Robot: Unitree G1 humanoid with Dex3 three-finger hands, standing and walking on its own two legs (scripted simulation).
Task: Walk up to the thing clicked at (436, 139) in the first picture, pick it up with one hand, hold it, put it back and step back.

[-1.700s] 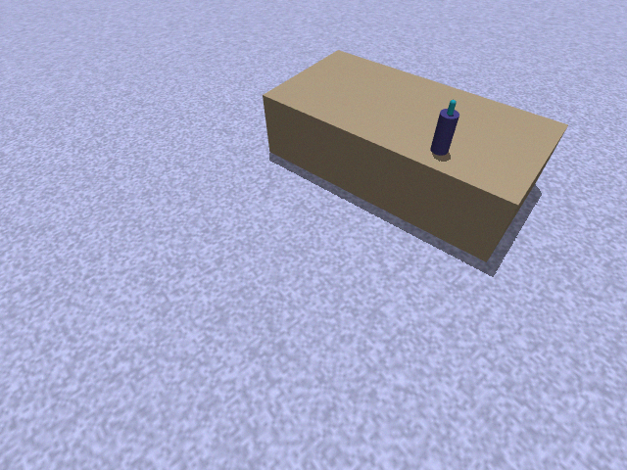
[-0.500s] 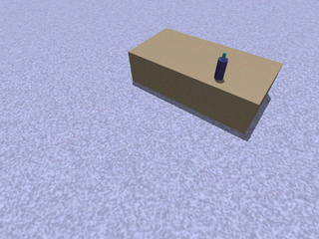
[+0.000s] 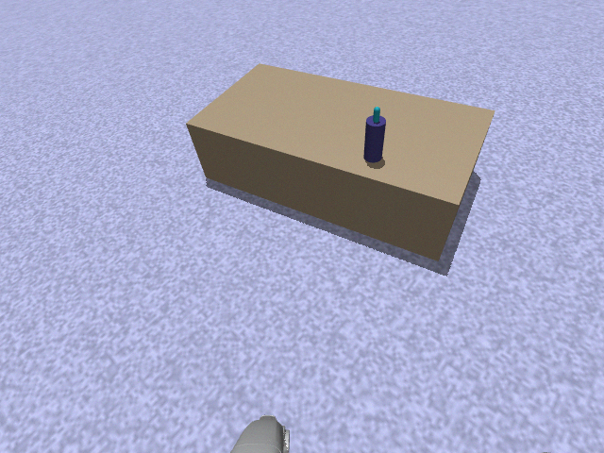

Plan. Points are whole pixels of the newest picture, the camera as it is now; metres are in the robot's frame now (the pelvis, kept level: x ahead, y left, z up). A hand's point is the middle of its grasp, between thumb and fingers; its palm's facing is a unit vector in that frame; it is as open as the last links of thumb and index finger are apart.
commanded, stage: walk up
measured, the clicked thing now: (374, 133) +1.18 -0.15 -0.34
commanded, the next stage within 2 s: none
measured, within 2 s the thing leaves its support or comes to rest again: neither
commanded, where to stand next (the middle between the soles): +0.57 +0.15 m, yaw -8 degrees
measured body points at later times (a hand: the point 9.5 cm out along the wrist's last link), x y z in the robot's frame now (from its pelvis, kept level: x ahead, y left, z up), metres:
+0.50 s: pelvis +0.20 +0.08 -0.01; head +0.22 +0.07 +0.44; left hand +0.32 +0.39 -0.10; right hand +0.22 -0.24 -0.12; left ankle +0.20 +0.18 -0.74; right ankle +0.29 -0.06 -0.71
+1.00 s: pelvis +0.36 +0.14 -0.02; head +0.37 +0.14 +0.43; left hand +0.42 +0.49 -0.12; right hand +0.40 -0.20 -0.12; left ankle +0.46 +0.28 -0.74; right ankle +0.32 -0.04 -0.74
